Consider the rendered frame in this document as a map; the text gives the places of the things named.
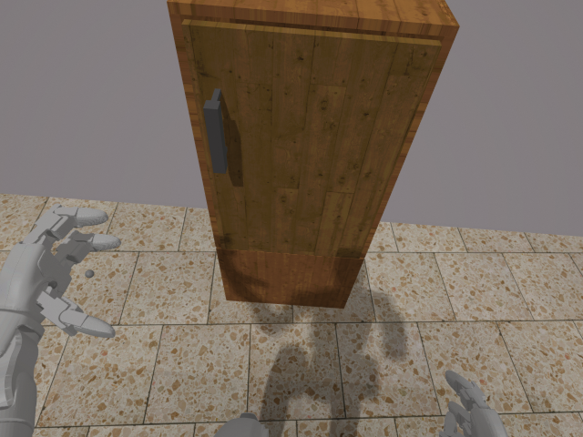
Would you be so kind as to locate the robot left shin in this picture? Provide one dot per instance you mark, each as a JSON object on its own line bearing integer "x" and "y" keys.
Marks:
{"x": 249, "y": 415}

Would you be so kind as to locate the robot left thigh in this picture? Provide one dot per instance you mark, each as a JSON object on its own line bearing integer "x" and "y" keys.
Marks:
{"x": 242, "y": 427}

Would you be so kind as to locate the handle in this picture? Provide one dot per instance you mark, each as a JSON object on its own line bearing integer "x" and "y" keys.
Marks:
{"x": 214, "y": 126}

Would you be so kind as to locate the cupboard door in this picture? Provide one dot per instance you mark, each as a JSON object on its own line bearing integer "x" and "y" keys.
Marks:
{"x": 314, "y": 122}

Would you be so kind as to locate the robot left hand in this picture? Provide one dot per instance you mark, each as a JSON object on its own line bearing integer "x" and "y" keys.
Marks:
{"x": 30, "y": 266}

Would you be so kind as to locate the left robot forearm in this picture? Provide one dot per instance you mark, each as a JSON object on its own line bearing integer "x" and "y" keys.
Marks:
{"x": 19, "y": 336}

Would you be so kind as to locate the robot right hand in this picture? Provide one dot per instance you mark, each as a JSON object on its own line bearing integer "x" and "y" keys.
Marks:
{"x": 482, "y": 421}

